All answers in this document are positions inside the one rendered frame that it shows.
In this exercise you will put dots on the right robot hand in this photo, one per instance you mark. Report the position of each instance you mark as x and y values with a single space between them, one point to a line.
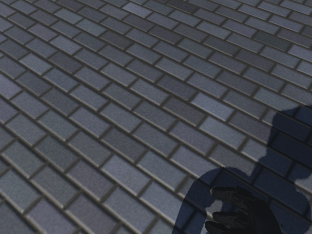
258 220

